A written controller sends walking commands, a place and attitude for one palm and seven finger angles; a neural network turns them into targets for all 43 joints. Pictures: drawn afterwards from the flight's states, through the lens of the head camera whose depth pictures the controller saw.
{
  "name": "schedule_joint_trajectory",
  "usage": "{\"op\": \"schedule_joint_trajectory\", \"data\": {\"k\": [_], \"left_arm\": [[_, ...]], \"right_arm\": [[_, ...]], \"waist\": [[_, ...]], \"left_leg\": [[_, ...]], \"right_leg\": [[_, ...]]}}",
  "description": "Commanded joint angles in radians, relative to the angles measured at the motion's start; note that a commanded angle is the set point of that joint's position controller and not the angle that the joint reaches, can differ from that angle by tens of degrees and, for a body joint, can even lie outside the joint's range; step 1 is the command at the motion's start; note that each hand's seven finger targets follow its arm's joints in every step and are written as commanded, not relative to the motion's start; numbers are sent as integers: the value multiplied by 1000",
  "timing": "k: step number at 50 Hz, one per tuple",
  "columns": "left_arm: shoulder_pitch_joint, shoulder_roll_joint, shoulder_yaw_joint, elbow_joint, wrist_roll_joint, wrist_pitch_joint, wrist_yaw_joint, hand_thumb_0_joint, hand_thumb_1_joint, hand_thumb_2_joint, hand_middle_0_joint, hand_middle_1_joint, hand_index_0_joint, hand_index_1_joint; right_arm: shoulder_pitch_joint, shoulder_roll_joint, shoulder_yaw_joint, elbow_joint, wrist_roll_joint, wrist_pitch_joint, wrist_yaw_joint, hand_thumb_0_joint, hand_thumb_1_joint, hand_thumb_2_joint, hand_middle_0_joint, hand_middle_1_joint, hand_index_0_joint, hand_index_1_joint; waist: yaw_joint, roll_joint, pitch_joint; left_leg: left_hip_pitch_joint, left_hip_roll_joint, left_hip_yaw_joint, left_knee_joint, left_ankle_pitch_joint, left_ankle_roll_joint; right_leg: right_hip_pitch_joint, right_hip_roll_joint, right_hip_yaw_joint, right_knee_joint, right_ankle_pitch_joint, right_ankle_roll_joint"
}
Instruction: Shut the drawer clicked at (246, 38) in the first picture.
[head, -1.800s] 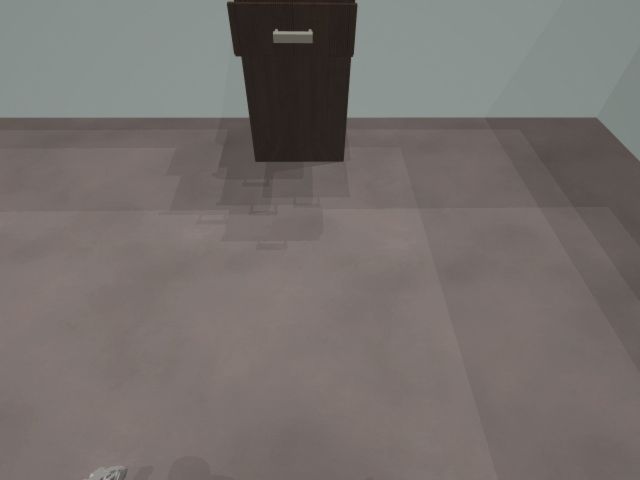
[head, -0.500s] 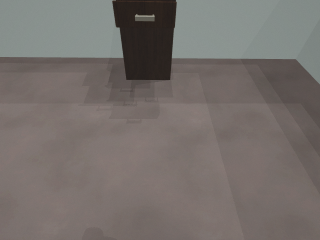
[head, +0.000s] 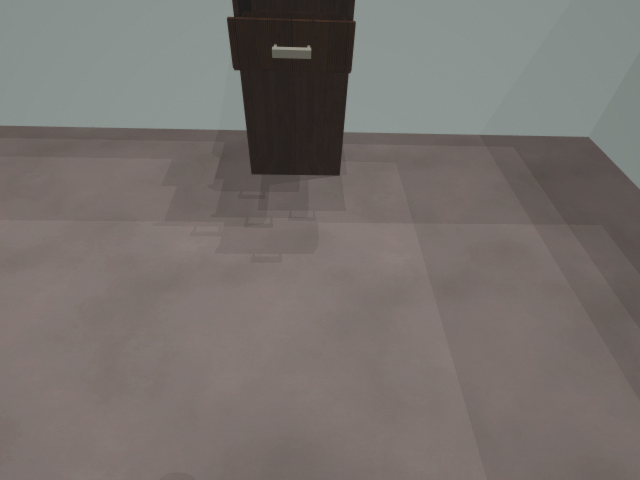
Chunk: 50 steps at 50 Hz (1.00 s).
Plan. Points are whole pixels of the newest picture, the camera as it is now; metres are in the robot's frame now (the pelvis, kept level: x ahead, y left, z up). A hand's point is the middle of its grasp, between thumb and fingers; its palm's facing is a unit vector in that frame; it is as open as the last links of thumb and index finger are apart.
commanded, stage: walk to a spot facing it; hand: left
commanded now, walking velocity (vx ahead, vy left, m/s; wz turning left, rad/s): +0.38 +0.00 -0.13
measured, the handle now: (291, 50) +1.40 +0.19 -0.01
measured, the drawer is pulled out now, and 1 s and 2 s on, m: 0.30 0.30 0.30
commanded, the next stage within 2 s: turn to face it in 1.72 s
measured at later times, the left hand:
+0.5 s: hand (245, 375) +0.33 +0.15 -0.17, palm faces -0.07 -0.97 -0.21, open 7.3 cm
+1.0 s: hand (230, 355) +0.37 +0.19 -0.18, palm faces +0.01 -0.99 -0.14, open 7.4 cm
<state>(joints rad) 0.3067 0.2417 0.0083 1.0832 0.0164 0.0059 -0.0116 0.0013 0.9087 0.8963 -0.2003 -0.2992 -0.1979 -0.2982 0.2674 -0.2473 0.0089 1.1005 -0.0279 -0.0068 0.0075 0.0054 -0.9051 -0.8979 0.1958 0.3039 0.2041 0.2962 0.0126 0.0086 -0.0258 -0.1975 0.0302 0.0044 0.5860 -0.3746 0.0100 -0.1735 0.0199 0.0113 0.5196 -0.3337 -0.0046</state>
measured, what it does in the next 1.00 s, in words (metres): walks ahead: right foot, then left foot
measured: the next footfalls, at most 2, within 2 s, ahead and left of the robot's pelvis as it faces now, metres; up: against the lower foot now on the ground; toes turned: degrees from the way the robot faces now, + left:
right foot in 0.44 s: +0.31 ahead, -0.13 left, +0.00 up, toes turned -12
left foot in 0.86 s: +0.46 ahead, +0.10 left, +0.00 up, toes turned +8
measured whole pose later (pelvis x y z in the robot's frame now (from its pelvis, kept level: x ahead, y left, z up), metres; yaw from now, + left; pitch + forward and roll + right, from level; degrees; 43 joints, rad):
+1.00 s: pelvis +0.39 +0.01 +0.01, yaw -4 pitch -1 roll -1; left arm 0.36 0.19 0.06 1.11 0.03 -0.01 -0.02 0.01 0.92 0.90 -0.20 -0.30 -0.19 -0.30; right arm 0.23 -0.14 -0.05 1.00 -0.02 -0.09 -0.02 -0.01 -0.94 -0.90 0.20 0.30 0.21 0.30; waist 0.02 -0.04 0.02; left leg -0.24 0.06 0.20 0.52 -0.26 0.05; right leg -0.43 -0.07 -0.07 1.17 -0.33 -0.02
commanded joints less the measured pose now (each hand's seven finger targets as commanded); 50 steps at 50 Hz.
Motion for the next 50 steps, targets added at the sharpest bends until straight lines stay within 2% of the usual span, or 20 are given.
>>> {"op": "schedule_joint_trajectory", "data": {"k": [1, 3, 4, 5, 7, 11, 16, 20, 21, 22, 23, 25, 30, 37, 41, 42, 43, 44, 46, 50], "left_arm": [[55, 168, 56, -38, 4, -33, 13, 0, 900, 900, -200, -300, -200, -300], [-3, 109, 52, -55, 1, -35, 9, 0, 900, 900, -200, -300, -200, -300], [-61, 38, 39, -86, -2, -41, 7, 0, 900, 900, -200, -300, -200, -300], [-141, 60, 36, -122, 5, -55, 15, 0, 900, 900, -200, -300, -200, -300], [-168, 27, 43, -116, 6, -58, 3, 0, 900, 900, -200, -300, -200, -300], [-183, -30, 42, -129, 7, -35, -24, 0, 900, 900, -200, -300, -200, -300], [-231, -52, 34, -149, -3, -36, -27, 0, 900, 900, -200, -300, -200, -300], [107, 27, 66, -52, 12, -50, -8, 0, 900, 900, -200, -300, -200, -300], [221, 116, 89, -21, 21, -65, 6, 0, 900, 900, -200, -300, -200, -300], [266, 203, 107, -11, 11, -67, 18, 0, 900, 900, -200, -300, -200, -300], [211, 211, 109, -28, -9, -57, 17, 0, 900, 900, -200, -300, -200, -300], [12, 112, 82, -74, -5, -57, 24, 0, 900, 900, -200, -300, -200, -300], [-59, 45, 56, -74, 13, -75, 26, 0, 900, 900, -200, -300, -200, -300], [33, 77, 65, -50, 13, -79, 12, 0, 900, 900, -200, -300, -200, -300], [50, 68, 66, -46, 8, -68, 10, 0, 900, 900, -200, -300, -200, -300], [55, 30, 58, -56, 4, -68, 6, 0, 900, 900, -200, -300, -200, -300], [43, -26, 50, -87, -4, -70, -3, 0, 900, 900, -200, -300, -200, -300], [-26, 15, 53, -113, 9, -70, 3, 0, 900, 900, -200, -300, -200, -300], [-56, 8, 63, -96, 10, -68, -7, 0, 900, 900, -200, -300, -200, -300], [36, -44, 63, -47, 17, -36, -12, 0, 900, 900, -200, -300, -200, -300]], "right_arm": [[23, -72, -36, -65, 13, -42, -11, 0, -900, -900, 200, 300, 200, 300], [195, -88, -43, -3, 11, -61, -18, 0, -900, -900, 200, 300, 200, 300], [358, -164, -67, 56, -1, -71, -30, 0, -900, -900, 200, 300, 200, 300], [419, -133, -56, 82, 1, -69, -43, 0, -900, -900, 200, 300, 200, 300], [375, -78, -44, 62, 1, -76, -51, 0, -900, -900, 200, 300, 200, 300], [320, -24, -40, 60, 8, -96, -57, 0, -900, -900, 200, 300, 200, 300], [313, -31, -44, 89, 11, -93, -56, 0, -900, -900, 200, 300, 200, 300], [262, -64, -62, 83, 18, -84, -49, 0, -900, -900, 200, 300, 200, 300], [284, -14, -55, 76, 27, -83, -35, 0, -900, -900, 200, 300, 200, 300], [342, 57, -49, 49, 36, -84, -36, 0, -900, -900, 200, 300, 200, 300], [251, 35, -55, 20, 34, -76, -31, 0, -900, -900, 200, 300, 200, 300], [165, 43, -65, -8, 14, -58, -20, 0, -900, -900, 200, 300, 200, 300], [219, 94, -65, -7, 1, -10, -6, 0, -900, -900, 200, 300, 200, 300], [-14, 62, -69, -118, 5, -36, 21, 0, -900, -900, 200, 300, 200, 300], [50, 16, -77, -105, 4, -55, 14, 0, -900, -900, 200, 300, 200, 300], [166, -54, -90, -73, -3, -61, 3, 0, -900, -900, 200, 300, 200, 300], [298, -174, -120, -48, -14, -65, -6, 0, -900, -900, 200, 300, 200, 300], [324, -159, -112, -28, -8, -60, -18, 0, -900, -900, 200, 300, 200, 300], [190, -79, -86, -65, 1, -66, -25, 0, -900, -900, 200, 300, 200, 300], [109, 5, -72, -64, 8, -93, -32, 0, -900, -900, 200, 300, 200, 300]], "waist": [[-20, -132, 153], [-99, 74, 125], [-147, 338, 120], [-155, 279, 188], [-116, 63, 219], [-59, 105, 238], [-32, 129, 194], [124, 77, -1], [163, -58, -74], [126, -250, -178], [124, -147, -114], [38, -87, 79], [-73, -84, 102], [-12, -91, 148], [-64, 8, 132], [-114, 139, 79], [-147, 373, 30], [-163, 322, 28], [-97, 97, 102], [-14, 84, 81]], "left_leg": [[-125, 20, 67, 1, -50, 7], [148, 96, -82, -200, 103, 55], [317, 292, -365, -305, 319, 134], [375, 370, -445, -314, 543, 182], [335, 366, -334, -291, 649, 213], [228, 256, -129, -392, 502, 153], [173, 206, 27, -384, 739, 125], [102, 175, 92, 55, 887, 72], [-115, 122, 97, 358, 566, 44], [-339, -13, 83, 747, -150, 11], [-389, 28, 1, 855, -154, 39], [-413, 120, -28, 839, -6, 36], [-261, 147, 35, 544, 78, -18], [-210, 108, 107, 158, 135, -24], [52, 58, 155, -36, 111, -15], [215, 154, -13, -156, -3, 32], [326, 405, -365, -332, -91, 131], [299, 445, -467, -402, -124, 160], [171, 408, -332, -404, -65, 155], [91, 288, -19, -408, 242, 105]], "right_leg": [[-57, -228, 287, -198, -129, -157], [-221, -76, 91, 117, 66, -88], [-451, 28, -89, 451, -45, -30], [-612, -8, -25, 576, -207, -31], [-640, -88, -1, 661, -151, -34], [-584, -117, -67, 545, 10, -17], [-307, -46, -170, 200, 142, -47], [152, 6, -171, 55, 200, -96], [373, -176, 26, 8, 133, -153], [463, -482, 508, -135, 74, -272], [329, -499, 550, -262, -112, -296], [-1, -443, 391, -321, -273, -223], [-260, -306, 64, -361, -62, -157], [-163, -292, 47, -349, -92, -160], [-197, -234, -18, -166, -11, -118], [-284, -151, -85, 82, 51, -74], [-462, -30, -197, 434, -161, -16], [-527, -40, -78, 639, -220, -24], [-573, -126, -18, 751, -54, -26], [-462, -155, -31, 663, 105, 11]]}}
